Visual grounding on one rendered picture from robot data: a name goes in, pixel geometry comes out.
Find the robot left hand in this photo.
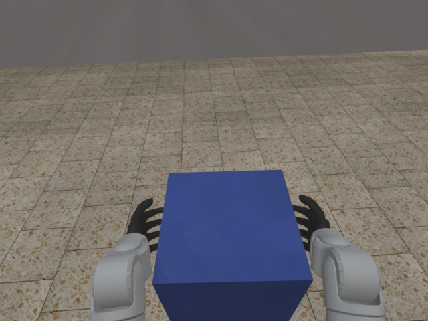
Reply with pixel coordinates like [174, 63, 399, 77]
[127, 198, 164, 252]

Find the carton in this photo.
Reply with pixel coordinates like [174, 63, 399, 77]
[152, 170, 313, 321]

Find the left robot forearm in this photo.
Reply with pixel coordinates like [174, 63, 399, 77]
[90, 233, 152, 321]

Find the robot right hand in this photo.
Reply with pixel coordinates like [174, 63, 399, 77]
[292, 195, 330, 252]

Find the right robot forearm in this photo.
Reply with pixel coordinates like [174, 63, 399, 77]
[310, 228, 385, 321]

